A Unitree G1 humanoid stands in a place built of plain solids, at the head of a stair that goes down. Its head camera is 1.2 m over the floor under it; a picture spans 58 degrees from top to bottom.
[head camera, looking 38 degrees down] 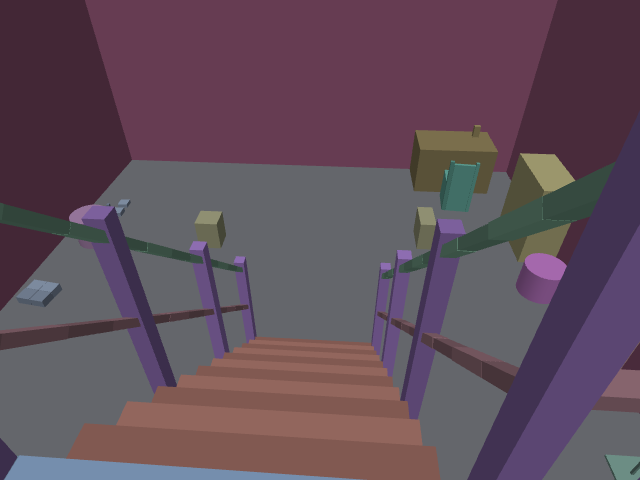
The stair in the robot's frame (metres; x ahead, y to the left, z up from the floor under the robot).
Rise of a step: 0.21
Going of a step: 0.21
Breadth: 1.20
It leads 4 degrees to the right of straight ahead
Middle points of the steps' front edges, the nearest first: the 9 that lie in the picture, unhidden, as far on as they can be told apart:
0.75 0.22 -0.21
0.96 0.20 -0.43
1.17 0.19 -0.64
1.39 0.17 -0.85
1.60 0.16 -1.07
1.81 0.14 -1.28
2.03 0.13 -1.50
2.24 0.11 -1.71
2.45 0.10 -1.92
